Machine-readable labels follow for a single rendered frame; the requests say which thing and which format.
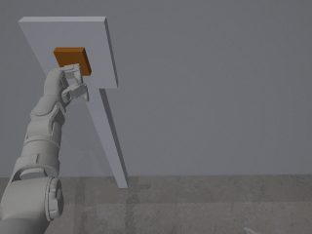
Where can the left robot forearm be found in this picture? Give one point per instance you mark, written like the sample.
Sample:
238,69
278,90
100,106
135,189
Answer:
40,150

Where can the panel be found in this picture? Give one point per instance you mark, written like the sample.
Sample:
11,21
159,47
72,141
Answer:
44,34

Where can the robot left upper arm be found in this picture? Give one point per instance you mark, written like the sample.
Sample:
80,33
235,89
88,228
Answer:
30,205

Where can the button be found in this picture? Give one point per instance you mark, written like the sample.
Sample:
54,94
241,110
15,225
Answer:
73,55

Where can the robot left hand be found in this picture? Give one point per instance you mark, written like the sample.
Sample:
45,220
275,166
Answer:
56,84

